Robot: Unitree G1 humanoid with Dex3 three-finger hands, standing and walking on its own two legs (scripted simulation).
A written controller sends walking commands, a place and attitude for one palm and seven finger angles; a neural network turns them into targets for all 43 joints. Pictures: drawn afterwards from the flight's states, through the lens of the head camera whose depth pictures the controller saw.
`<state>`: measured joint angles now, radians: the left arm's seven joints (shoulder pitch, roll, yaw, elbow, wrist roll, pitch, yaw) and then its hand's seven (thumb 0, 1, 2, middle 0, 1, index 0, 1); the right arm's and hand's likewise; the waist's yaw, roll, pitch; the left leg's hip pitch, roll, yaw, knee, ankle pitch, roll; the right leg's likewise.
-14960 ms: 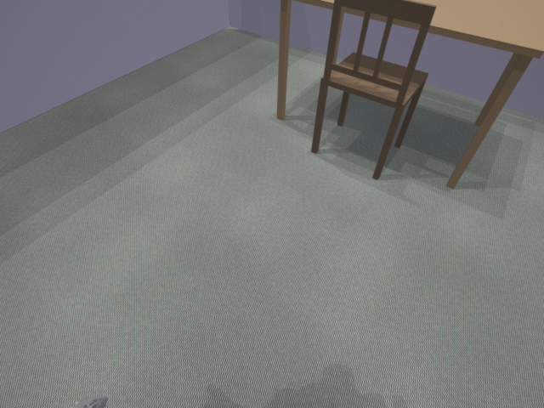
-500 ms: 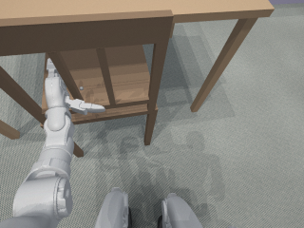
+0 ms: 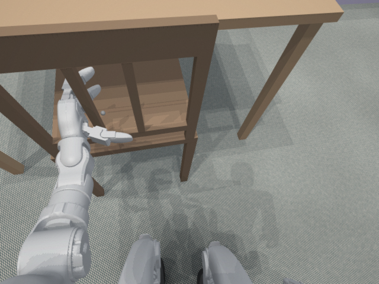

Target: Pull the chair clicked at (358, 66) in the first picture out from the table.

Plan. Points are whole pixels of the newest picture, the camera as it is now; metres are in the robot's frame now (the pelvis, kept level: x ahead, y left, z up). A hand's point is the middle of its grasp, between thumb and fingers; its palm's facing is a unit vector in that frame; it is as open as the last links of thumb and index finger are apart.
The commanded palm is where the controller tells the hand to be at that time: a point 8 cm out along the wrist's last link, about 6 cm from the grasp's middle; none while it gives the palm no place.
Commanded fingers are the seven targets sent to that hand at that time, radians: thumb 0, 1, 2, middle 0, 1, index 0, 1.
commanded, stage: hook a spindle and tug to test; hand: left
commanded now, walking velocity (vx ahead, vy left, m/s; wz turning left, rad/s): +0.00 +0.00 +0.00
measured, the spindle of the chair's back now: (89, 106) +0.48 +0.21 +0.02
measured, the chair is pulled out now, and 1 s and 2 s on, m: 0.00 0.02 0.11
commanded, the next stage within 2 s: step backward, pulling the chair out in 1.12 s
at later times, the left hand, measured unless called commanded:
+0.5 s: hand (101, 112) +0.46 +0.17 +0.03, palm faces +0.20 -0.98 -0.01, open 5.7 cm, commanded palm +0.42 +0.20 +0.03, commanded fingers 0.00 0.90 0.90 -0.50 -1.45 -0.50 -1.45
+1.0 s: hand (104, 121) +0.44 +0.17 +0.03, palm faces +0.17 -0.98 -0.01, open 5.0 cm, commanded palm +0.39 +0.19 +0.03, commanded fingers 0.00 0.90 0.90 -0.50 -1.45 -0.50 -1.45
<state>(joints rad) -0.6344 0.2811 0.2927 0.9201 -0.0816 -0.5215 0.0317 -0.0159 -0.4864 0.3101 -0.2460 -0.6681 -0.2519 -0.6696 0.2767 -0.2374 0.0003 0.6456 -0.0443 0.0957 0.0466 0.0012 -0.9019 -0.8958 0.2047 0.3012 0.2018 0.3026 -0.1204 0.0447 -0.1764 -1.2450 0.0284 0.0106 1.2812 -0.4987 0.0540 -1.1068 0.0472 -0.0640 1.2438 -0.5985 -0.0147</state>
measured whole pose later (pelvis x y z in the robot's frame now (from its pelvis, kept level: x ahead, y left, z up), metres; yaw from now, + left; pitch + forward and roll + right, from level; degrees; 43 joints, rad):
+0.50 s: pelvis +0.01 +0.00 +0.00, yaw +0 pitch +26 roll -4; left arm -0.60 0.27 0.26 0.89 -0.09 -0.51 0.06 0.00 0.63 0.79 -0.46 -1.44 -0.44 -1.44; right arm 0.27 -0.24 -0.01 0.65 -0.04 0.09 0.05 0.00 -0.90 -0.90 0.20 0.30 0.20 0.30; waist -0.11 0.05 -0.18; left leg -1.22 0.03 0.01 1.26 -0.50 0.05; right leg -1.08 0.05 -0.06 1.22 -0.60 -0.01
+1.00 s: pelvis +0.02 +0.00 +0.01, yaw +0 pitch +25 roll -4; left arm -0.41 0.21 0.19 0.68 -0.12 -0.48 0.08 0.01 0.79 0.81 -0.43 -1.45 -0.43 -1.45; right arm 0.26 -0.23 -0.01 0.61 -0.03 0.09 0.06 0.00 -0.90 -0.90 0.20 0.30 0.20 0.30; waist -0.09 0.04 -0.19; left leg -1.15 0.02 0.02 1.23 -0.52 0.06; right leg -1.01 0.04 -0.05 1.19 -0.61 -0.01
